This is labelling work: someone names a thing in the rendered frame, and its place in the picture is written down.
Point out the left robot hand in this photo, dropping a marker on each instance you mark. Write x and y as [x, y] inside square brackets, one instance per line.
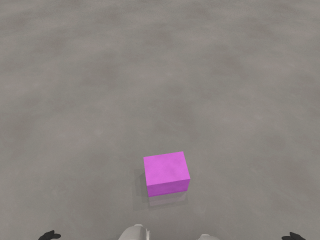
[50, 235]

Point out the left robot thigh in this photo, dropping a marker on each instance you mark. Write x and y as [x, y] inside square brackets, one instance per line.
[135, 233]

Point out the carton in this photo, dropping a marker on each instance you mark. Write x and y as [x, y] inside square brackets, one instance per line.
[166, 174]

